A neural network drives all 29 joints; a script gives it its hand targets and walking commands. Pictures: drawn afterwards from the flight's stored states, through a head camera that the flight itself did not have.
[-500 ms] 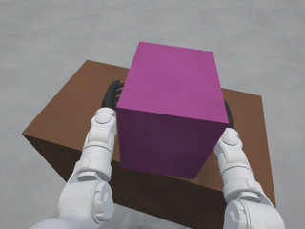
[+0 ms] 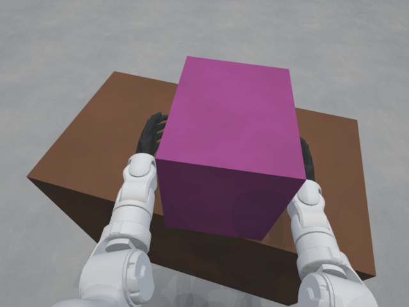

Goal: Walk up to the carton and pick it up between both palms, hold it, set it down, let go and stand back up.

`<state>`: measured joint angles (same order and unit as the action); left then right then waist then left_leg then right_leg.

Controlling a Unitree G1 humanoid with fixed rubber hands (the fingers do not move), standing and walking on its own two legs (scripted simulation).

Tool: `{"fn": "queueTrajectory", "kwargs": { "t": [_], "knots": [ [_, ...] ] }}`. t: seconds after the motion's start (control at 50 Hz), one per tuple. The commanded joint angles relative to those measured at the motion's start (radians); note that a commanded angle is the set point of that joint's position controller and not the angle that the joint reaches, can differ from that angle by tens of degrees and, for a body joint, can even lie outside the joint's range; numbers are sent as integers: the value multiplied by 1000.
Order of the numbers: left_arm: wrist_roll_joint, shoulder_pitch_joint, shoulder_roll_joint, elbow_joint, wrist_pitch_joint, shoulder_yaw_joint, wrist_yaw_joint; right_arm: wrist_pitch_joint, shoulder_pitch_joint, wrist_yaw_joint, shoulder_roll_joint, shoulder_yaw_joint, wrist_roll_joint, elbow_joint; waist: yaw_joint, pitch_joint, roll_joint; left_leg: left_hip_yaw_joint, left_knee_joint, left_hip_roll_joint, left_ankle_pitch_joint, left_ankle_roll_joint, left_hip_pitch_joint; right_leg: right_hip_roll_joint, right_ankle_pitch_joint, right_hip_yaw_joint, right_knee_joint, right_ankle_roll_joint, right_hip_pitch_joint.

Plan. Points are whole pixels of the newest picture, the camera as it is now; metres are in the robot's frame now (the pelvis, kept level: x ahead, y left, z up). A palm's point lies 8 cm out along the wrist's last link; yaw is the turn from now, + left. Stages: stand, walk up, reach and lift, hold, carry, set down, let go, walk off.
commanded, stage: set down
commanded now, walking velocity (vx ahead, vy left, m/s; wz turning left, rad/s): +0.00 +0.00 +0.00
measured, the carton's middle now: (225, 150) +0.44 +0.00 +0.02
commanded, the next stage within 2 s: none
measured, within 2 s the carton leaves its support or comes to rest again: rests again in 0.02 s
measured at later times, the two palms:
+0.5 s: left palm (146, 157) +0.38 +0.17 +0.05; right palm (300, 177) +0.37 -0.15 +0.04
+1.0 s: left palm (146, 158) +0.38 +0.17 +0.04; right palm (300, 178) +0.37 -0.15 +0.03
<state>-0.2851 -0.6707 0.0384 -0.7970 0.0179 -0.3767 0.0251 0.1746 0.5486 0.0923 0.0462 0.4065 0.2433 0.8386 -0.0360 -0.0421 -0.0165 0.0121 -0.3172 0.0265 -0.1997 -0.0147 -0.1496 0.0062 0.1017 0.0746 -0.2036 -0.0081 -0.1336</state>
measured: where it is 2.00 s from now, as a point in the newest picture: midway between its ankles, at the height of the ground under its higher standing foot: outside the picture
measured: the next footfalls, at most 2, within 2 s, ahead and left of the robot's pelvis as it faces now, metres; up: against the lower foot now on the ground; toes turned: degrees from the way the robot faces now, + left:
none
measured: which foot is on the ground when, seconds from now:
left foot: down 0.00-1.00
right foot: down 0.00-1.00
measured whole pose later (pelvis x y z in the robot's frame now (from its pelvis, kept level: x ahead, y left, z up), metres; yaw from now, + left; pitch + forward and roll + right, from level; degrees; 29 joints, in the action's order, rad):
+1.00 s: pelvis -0.01 +0.00 +0.00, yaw -1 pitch +2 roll -1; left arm -0.36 -0.68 0.06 -0.84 0.13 -0.48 0.05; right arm 0.29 0.59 0.05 0.09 0.55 0.36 0.88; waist -0.04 -0.08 -0.02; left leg 0.00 -0.35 0.02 -0.21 -0.01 -0.18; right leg 0.01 0.11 0.06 -0.25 -0.01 -0.18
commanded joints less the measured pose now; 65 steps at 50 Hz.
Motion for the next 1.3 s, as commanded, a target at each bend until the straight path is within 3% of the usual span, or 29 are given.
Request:
{"fn": "queueTrajectory", "kwargs": {
  "t": [0.0,0.04,0.06,0.1,0.16,0.28,0.32,0.38,0.48,0.52,0.58,0.66,0.68,0.74,0.78,0.86,0.88,1.0,1.06,1.12,1.2,1.24,1.28],
  "knots": [
    [-9,-445,484,31,41,291,90,132,641,-123,468,-347,30,-174,15,528,15,-92,-8,-33,469,-63,28,-36,-345,30,-75,-13,310],
    [-16,-444,473,39,48,285,89,133,625,-121,471,-350,28,-170,0,526,33,-98,-7,-36,438,-55,-1,-28,-345,18,-79,-10,333],
    [-12,-451,471,26,51,292,88,134,641,-122,477,-346,28,-168,16,505,17,-96,-6,-38,433,-52,-2,-33,-347,20,-78,-12,314],
    [-14,-450,465,26,59,280,90,131,618,-124,465,-340,25,-144,6,485,17,-100,-3,-32,427,-53,-5,-33,-326,19,-79,-10,326],
    [-24,-443,458,28,62,282,88,140,601,-124,440,-309,38,-134,18,491,46,-90,-4,-30,443,-57,22,-36,-291,29,-66,-8,295],
    [-44,-408,451,11,64,229,97,128,554,-130,445,-266,78,-106,13,441,27,-101,25,-29,340,-44,-14,-29,-232,25,-57,-5,314],
    [-47,-401,464,25,69,224,98,133,558,-133,438,-266,66,-115,8,436,19,-110,14,-29,359,-47,-12,-27,-235,28,-60,-7,302],
    [-73,-378,441,12,67,197,100,134,513,-136,433,-233,81,-77,8,377,44,-113,26,-30,317,-41,3,-29,-163,30,-49,1,274],
    [-69,-359,429,24,78,190,84,154,502,-133,394,-211,95,-73,13,391,38,-107,1,-23,375,-51,30,-41,-169,39,-55,5,235],
    [-76,-357,417,9,86,184,84,152,481,-129,390,-191,104,-48,27,359,27,-114,5,-21,337,-45,21,-41,-139,38,-40,7,213],
    [-93,-374,394,12,94,173,76,159,477,-130,375,-167,123,-48,26,388,56,-111,1,-27,339,-48,27,-35,-132,42,-42,2,208],
    [-87,-348,373,-16,102,154,76,160,472,-130,371,-159,132,-23,24,366,25,-116,-6,-27,329,-38,-13,-38,-162,28,-60,3,231],
    [-88,-366,362,-14,106,149,73,164,471,-130,370,-158,114,-35,11,361,25,-117,-5,-27,323,-36,-46,-30,-178,24,-72,1,241],
    [-96,-364,333,-53,112,118,72,155,475,-125,358,-138,146,-8,30,318,-4,-122,5,-29,274,-24,-44,-39,-138,36,-61,-6,221],
    [-92,-370,341,-29,112,114,71,150,474,-131,372,-129,138,-13,16,325,27,-121,5,-27,263,-28,-52,-35,-106,29,-64,3,225],
    [-100,-370,320,-53,114,82,70,141,461,-136,359,-114,149,3,15,314,-2,-133,14,-27,210,-13,-71,-34,-61,28,-62,1,217],
    [-105,-370,330,-35,118,83,70,143,453,-139,358,-98,156,-3,24,324,18,-132,16,-28,192,-19,-58,-33,-44,35,-57,0,202],
    [-112,-359,276,-36,136,64,45,153,435,-129,307,-58,168,27,28,349,18,-126,-13,-22,263,-24,-41,-37,-63,38,-76,9,152],
    [-106,-333,228,-53,139,42,30,157,423,-124,269,-57,145,26,8,318,22,-126,-14,-24,260,-19,-64,-37,-73,30,-81,2,152],
    [-76,-364,105,-50,155,29,-9,160,440,-97,135,-43,102,44,10,360,20,-125,-25,-21,293,-29,-83,-37,-80,19,-100,9,144],
    [43,-428,-104,-37,192,87,-96,161,481,-35,-104,-111,-61,96,14,467,70,-119,-85,-19,364,-51,-64,-45,-121,5,-131,17,42],
    [138,-489,-153,-69,219,138,-120,148,544,-15,-131,-164,-173,110,24,558,81,-103,-127,-18,393,-62,-70,-48,-154,-12,-156,30,-16],
    [201,-497,-200,-145,251,155,-126,137,571,-5,-125,-233,-240,109,5,638,52,-97,-153,-33,381,-53,-126,-44,-194,-34,-185,33,-2]
  ]
}}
